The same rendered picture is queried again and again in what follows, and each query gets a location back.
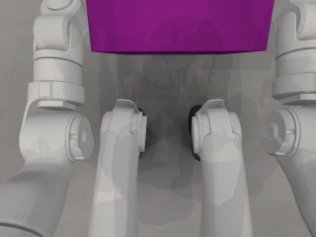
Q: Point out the left robot upper arm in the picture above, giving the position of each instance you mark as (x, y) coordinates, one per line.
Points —
(32, 201)

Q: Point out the robot left forearm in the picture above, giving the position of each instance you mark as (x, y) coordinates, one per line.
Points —
(58, 58)

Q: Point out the left robot thigh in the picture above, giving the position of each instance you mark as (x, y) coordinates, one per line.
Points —
(114, 205)

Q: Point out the right robot upper arm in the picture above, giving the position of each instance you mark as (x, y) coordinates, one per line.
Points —
(289, 134)

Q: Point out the carton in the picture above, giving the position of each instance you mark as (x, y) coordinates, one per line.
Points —
(179, 27)

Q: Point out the robot right forearm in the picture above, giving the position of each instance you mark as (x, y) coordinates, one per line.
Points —
(295, 25)

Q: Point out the robot right foot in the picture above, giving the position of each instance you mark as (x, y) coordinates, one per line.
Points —
(192, 114)

